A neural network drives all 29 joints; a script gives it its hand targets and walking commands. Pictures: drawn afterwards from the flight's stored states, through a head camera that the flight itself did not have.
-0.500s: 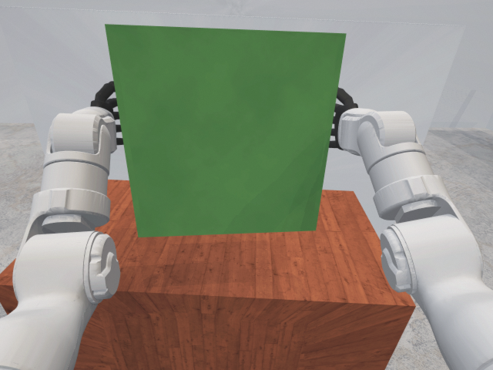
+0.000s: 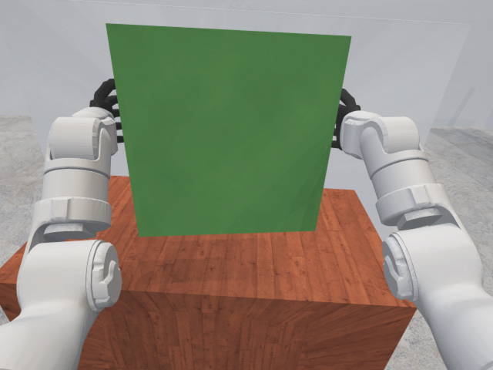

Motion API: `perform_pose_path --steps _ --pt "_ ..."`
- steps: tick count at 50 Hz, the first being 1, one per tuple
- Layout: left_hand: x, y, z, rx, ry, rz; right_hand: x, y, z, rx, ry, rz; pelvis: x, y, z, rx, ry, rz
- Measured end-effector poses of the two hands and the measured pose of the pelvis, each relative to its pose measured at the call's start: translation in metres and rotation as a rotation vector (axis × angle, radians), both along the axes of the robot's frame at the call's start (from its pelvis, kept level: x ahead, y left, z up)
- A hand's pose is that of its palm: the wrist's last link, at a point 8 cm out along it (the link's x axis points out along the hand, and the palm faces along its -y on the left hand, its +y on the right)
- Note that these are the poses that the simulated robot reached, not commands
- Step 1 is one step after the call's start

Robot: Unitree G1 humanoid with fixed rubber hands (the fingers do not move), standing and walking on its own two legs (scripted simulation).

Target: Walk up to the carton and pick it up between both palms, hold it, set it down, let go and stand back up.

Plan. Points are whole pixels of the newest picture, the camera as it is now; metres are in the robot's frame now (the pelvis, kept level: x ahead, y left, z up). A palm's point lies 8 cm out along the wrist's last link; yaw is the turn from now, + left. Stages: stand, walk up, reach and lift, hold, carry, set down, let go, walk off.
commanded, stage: hold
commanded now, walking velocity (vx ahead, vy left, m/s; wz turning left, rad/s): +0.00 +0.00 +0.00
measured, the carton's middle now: (226, 122) +0.42 +0.01 +0.30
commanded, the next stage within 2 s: none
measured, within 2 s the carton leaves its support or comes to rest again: neither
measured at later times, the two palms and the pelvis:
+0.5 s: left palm (105, 117) +0.37 +0.19 +0.32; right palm (348, 126) +0.35 -0.18 +0.32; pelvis +0.00 +0.00 +0.00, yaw +0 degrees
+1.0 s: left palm (107, 124) +0.37 +0.19 +0.31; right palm (349, 129) +0.35 -0.18 +0.32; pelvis +0.00 +0.00 +0.00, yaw +0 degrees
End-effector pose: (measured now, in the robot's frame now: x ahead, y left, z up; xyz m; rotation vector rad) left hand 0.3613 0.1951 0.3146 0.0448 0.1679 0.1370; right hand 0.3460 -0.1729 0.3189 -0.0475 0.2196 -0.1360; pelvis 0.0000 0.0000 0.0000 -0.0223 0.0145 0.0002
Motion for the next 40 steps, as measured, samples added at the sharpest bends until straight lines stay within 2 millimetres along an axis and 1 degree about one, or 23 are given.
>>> perform_pose_path --steps 13,18,24,31,40 --pt "0.004 -0.007 0.003 0.004 0.003 -0.014 -0.002 -0.007 0.002 0.008 0.004 -0.016 0.004 0.003 0.000 0.000 -0.016 -0.011" --pt "0.004 -0.006 0.003 0.009 0.016 -0.007 0.001 -0.006 0.000 0.005 0.018 -0.007 0.005 0.003 0.000 0.001 -0.022 -0.013" --pt "0.004 -0.003 0.008 0.013 -0.001 0.002 0.004 -0.003 0.002 0.008 0.002 0.002 0.005 0.001 0.000 -0.001 -0.015 -0.005" --pt "0.006 -0.002 0.009 0.010 -0.011 -0.001 0.005 -0.002 0.002 0.012 -0.006 0.000 0.005 0.000 0.000 -0.002 -0.005 0.000" --pt "0.006 -0.004 -0.001 -0.003 0.004 -0.004 0.004 -0.004 -0.003 -0.001 0.010 -0.004 0.004 -0.001 0.000 0.000 -0.008 -0.004"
